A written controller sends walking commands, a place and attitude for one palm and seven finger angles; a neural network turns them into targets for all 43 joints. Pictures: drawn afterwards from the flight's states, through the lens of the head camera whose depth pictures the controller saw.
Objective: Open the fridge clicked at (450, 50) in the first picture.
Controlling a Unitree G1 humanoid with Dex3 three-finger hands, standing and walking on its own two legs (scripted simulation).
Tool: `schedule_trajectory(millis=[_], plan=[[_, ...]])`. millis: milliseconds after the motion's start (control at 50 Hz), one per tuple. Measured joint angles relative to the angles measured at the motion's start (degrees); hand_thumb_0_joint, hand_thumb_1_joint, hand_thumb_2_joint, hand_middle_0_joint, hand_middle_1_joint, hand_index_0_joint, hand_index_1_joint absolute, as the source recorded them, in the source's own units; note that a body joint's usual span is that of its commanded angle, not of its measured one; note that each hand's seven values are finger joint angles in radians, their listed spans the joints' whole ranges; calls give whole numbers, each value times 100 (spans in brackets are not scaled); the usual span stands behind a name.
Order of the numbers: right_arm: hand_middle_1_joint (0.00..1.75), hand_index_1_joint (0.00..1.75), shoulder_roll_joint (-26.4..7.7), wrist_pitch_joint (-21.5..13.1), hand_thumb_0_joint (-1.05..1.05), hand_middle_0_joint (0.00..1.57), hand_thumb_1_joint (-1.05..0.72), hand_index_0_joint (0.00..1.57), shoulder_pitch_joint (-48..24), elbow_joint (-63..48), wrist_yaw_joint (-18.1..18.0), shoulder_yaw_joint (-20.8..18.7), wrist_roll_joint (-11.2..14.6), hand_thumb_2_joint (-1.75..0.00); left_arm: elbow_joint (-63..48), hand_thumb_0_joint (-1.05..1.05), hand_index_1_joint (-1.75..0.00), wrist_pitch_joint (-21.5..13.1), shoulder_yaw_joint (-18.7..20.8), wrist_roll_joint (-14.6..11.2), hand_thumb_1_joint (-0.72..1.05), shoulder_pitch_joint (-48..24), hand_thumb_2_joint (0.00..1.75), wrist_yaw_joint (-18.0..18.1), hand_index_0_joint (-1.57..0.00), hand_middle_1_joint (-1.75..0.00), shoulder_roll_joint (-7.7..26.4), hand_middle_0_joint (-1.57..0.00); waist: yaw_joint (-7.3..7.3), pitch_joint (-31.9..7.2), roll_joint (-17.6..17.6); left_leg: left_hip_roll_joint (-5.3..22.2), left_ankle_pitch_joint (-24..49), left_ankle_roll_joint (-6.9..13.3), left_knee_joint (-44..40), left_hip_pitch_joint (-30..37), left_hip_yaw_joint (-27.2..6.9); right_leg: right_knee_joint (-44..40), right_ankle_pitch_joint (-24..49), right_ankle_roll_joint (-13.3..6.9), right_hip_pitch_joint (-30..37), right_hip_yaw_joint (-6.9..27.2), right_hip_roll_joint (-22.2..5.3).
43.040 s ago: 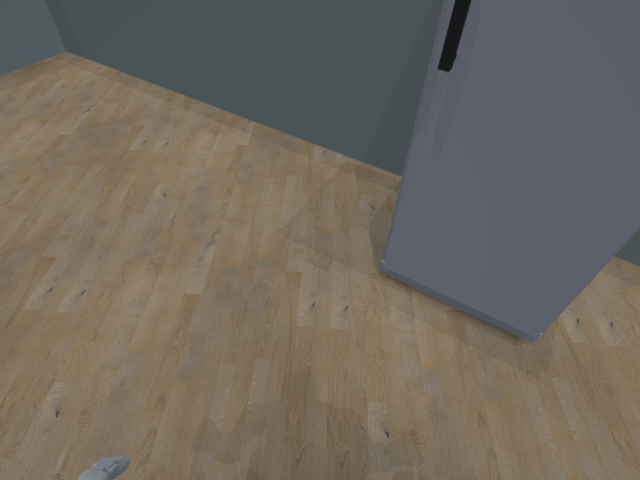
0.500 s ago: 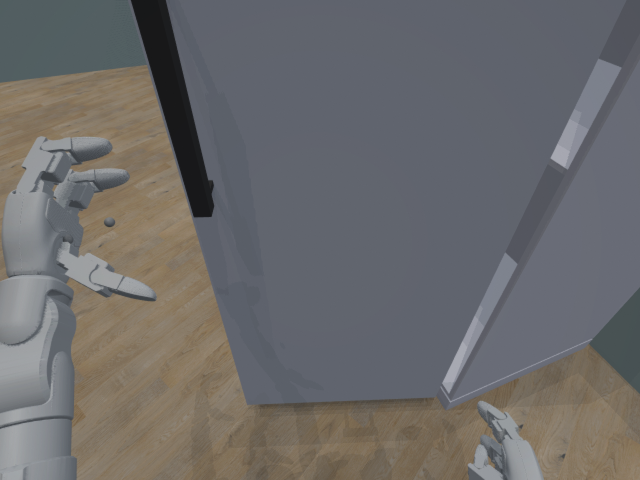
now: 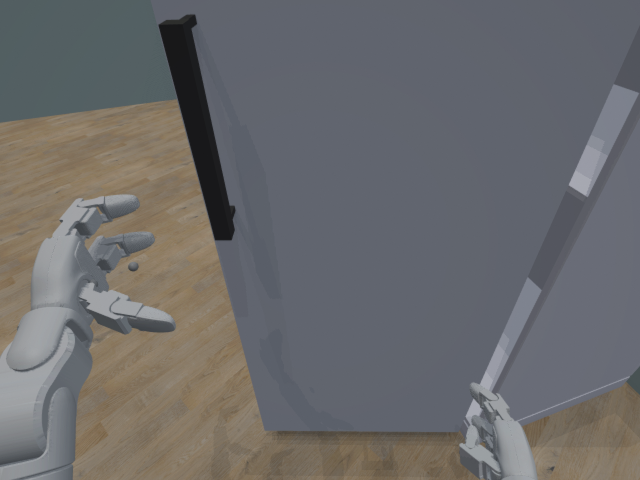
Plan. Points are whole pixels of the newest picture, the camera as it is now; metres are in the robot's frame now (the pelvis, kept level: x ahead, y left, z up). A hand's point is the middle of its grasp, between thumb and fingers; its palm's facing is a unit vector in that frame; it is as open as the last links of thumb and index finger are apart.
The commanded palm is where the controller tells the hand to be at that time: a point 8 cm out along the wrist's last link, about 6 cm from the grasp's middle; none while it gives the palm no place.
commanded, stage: draw the hand back to the body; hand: left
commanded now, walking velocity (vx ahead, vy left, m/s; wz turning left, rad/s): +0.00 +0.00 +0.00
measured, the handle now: (208, 140) +0.44 +0.22 +0.26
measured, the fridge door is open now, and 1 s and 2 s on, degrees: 70 70 70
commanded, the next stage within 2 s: step back with the hand held close in 1.26 s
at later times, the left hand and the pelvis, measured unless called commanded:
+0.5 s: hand (98, 302) +0.22 +0.27 +0.18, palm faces +0.49 -0.82 -0.29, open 12.6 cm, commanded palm +0.17 +0.29 +0.19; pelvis +0.00 +0.00 +0.00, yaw -1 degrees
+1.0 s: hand (76, 325) +0.20 +0.29 +0.16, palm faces +0.48 -0.80 -0.35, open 7.9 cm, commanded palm +0.15 +0.31 +0.18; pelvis +0.01 +0.01 +0.01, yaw -1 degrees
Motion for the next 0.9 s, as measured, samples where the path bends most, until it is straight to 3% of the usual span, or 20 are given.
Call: schedule_trajectory(millis=[80, 200, 280, 340, 420, 520, 700, 900], plan=[[30, 30, 82, 84, 2, 20, -91, 21, -101, 7, 10, 53, -9, -90, -41, -1, -115, -6, 147, -14, -55, 14, 20, 46, -25, -115, 20, -25, 40, -26, -110, 19, -9, -31, -29, 91, -31, -23, -23, -29, 97, -30, 21], [30, 30, 32, 108, 2, 20, -91, 21, -130, -67, -8, 58, -5, -90, -1, -1, -113, 119, 174, 182, -52, 96, 21, 29, -25, -113, 40, -25, 66, 79, -72, 42, -13, -51, -29, 179, -75, -82, -4, -55, 224, -74, 49], [30, 30, 22, 38, 1, 20, -91, 21, -108, -106, 106, 11, -258, -90, 45, -1, -109, -1022, -61, 685, -44, 671, 25, 320, -24, -109, 311, -25, -40, 217, -59, 59, 35, -54, -95, 174, -51, -127, 44, -50, 195, -48, 63], [30, 30, 11, 53, 1, 20, -91, 21, 16, -101, 155, -54, -327, -90, 49, -1, -104, -1675, -64, 898, -36, 1019, 29, 487, -24, -104, 422, -24, -50, 370, -108, 76, 86, -61, -172, 200, -25, -183, 95, -59, 200, -22, 80], [30, 30, -51, 60, 1, 20, -91, 21, 234, 33, 145, -147, -362, -90, 14, -1, -96, -2264, -59, 1071, -23, 1295, 35, 651, -24, -96, 387, -24, -25, 506, -96, 87, 113, -51, -237, 266, -1, -291, 155, -51, 276, 3, 91], [30, 30, -68, 86, 2, 20, -91, 21, 406, 217, 103, -236, -375, -90, 55, -1, -86, -2736, -68, 1183, -6, 1506, 43, 744, -24, -86, 354, -24, -75, 545, -62, 59, 144, -16, -340, 369, 45, -383, 193, -16, 360, 45, 61], [30, 30, 25, 116, 2, 20, -91, 21, 395, 208, 101, -321, -392, -90, 117, 0, -67, -3083, -44, 1237, 26, 1907, 59, 680, -23, -67, 388, -23, -199, 565, -90, 51, 177, 26, -492, 510, 170, -524, 263, 28, 453, 167, 47], [30, 30, 32, 120, 2, 20, -91, 21, 273, 71, 131, -368, -409, -90, -143, 1, -46, -3142, 24, 1280, 62, 2357, 76, 669, -22, -46, 381, -22, -99, 531, -108, 12, 161, 76, -537, 586, 188, -664, 300, 81, 573, 181, 7]])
